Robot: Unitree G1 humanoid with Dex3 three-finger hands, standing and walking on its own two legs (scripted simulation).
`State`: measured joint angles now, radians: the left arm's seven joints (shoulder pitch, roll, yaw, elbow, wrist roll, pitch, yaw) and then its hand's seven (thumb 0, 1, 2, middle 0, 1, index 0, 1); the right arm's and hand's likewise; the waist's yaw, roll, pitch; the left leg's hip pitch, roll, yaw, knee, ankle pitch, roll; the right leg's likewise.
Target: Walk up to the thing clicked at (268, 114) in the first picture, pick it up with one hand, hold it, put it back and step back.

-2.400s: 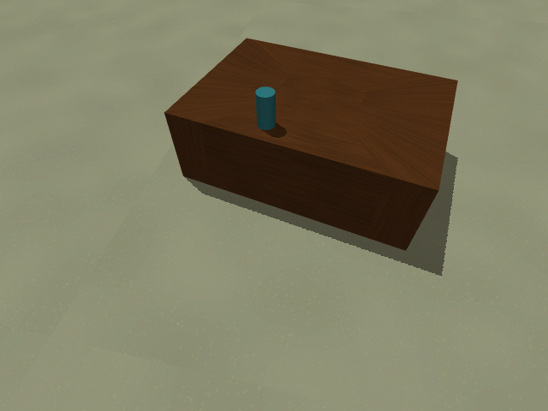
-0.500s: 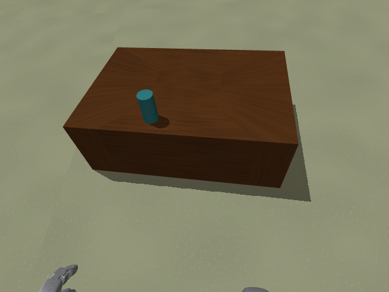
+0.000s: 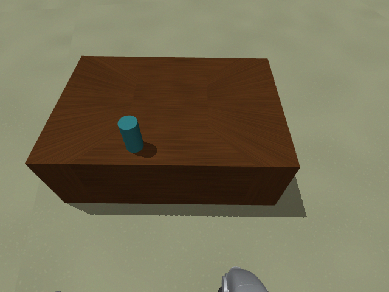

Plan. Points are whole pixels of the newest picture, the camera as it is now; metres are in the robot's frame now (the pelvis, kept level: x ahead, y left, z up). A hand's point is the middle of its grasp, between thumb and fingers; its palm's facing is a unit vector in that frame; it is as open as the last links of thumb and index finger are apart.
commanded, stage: walk up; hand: left
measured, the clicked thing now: (131, 134) +0.73 +0.26 -0.30
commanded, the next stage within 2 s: none
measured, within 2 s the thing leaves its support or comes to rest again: neither
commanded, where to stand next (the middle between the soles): +0.30 +0.08 m, yaw -3 degrees
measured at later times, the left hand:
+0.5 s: hand (28, 268) +0.20 +0.40 -0.16, palm faces -0.07 -0.88 -0.47, open 7.4 cm
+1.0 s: hand (73, 194) +0.39 +0.35 -0.16, palm faces -0.12 -0.93 -0.34, open 7.4 cm
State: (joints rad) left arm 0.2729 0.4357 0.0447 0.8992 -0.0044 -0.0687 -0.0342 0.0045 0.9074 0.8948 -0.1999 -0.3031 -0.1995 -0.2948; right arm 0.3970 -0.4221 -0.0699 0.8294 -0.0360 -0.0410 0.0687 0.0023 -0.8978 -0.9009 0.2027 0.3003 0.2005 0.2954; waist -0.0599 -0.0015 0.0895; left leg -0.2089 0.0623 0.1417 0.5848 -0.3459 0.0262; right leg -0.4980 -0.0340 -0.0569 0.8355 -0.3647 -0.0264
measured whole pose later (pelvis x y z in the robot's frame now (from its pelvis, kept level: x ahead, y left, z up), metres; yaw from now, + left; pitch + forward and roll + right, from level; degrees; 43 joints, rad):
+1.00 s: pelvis +0.25 +0.11 -0.02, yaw -5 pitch -2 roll +1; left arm 0.08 0.35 0.01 0.94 0.00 0.01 -0.02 0.00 0.91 0.89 -0.20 -0.30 -0.20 -0.29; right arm 0.20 -0.38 0.00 0.95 0.00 -0.04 -0.01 0.00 -0.90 -0.90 0.20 0.30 0.20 0.30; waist -0.02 0.00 0.10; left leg -0.29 0.04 0.08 0.73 -0.41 -0.01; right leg -0.42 -0.04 -0.03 0.74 -0.29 -0.01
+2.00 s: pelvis +0.27 +0.10 +0.02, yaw -4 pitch -2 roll +1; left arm 0.05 0.33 0.03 1.17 0.01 0.01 -0.02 0.00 0.91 0.89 -0.20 -0.30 -0.20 -0.29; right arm 0.10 -0.35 0.00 1.15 -0.02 -0.03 0.00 0.00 -0.90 -0.90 0.20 0.30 0.20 0.30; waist 0.00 0.00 0.04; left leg -0.06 0.05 0.07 0.31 -0.21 -0.03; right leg -0.19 -0.01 -0.05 0.35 -0.13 -0.02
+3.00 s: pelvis +0.28 +0.10 +0.02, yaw -3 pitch -2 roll +0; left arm 0.09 0.34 0.00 1.16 0.00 -0.01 -0.01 0.00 0.91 0.89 -0.20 -0.30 -0.20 -0.29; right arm 0.12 -0.35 0.01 1.13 -0.02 0.00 0.01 0.00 -0.90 -0.90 0.20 0.30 0.20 0.30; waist 0.00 0.02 0.04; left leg -0.04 0.05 0.05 0.30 -0.22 -0.04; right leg -0.16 -0.01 -0.08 0.33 -0.14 -0.02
